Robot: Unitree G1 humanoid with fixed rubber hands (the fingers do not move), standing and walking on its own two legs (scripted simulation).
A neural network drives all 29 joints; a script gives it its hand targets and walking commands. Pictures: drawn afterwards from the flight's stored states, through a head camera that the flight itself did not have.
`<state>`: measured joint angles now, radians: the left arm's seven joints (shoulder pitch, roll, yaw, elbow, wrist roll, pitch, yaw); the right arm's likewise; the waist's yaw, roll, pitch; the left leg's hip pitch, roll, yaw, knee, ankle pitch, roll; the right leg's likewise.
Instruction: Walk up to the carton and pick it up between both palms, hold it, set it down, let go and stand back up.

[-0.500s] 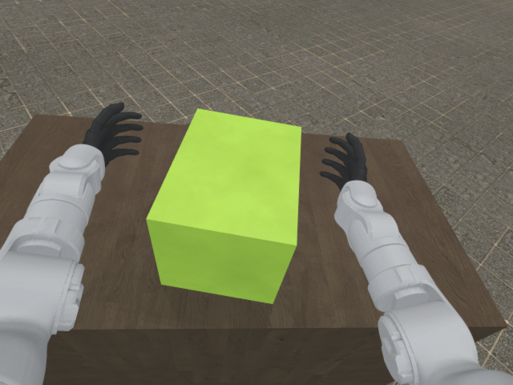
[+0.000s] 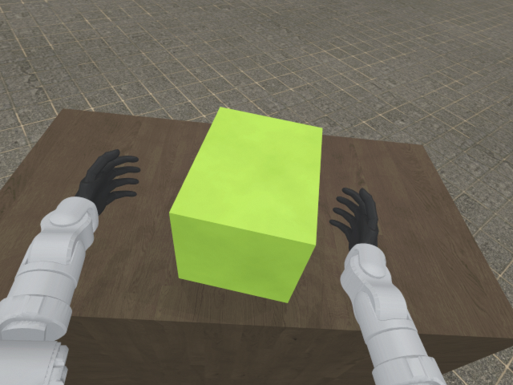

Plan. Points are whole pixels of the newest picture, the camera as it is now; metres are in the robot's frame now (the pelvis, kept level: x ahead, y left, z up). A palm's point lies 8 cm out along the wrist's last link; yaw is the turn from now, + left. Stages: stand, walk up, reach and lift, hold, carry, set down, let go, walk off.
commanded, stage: set down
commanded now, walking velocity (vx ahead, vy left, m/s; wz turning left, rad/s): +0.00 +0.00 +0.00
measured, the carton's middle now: (252, 201) +0.45 +0.00 -0.01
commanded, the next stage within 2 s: none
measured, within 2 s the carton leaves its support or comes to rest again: neither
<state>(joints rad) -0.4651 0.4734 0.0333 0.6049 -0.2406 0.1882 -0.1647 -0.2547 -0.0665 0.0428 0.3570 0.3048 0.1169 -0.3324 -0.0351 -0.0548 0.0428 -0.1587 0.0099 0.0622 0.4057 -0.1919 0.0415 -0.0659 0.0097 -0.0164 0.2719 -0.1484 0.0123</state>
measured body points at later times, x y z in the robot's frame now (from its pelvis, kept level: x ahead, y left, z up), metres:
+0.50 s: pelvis +0.02 +0.00 +0.00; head +0.02 +0.03 +0.45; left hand +0.30 +0.26 +0.03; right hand +0.26 -0.17 +0.03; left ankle +0.02 +0.08 -0.75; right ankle +0.00 -0.13 -0.75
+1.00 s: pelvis +0.02 -0.01 +0.00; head +0.03 +0.01 +0.44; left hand +0.24 +0.27 +0.01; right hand +0.22 -0.17 +0.00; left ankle +0.02 +0.08 -0.75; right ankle +0.00 -0.14 -0.75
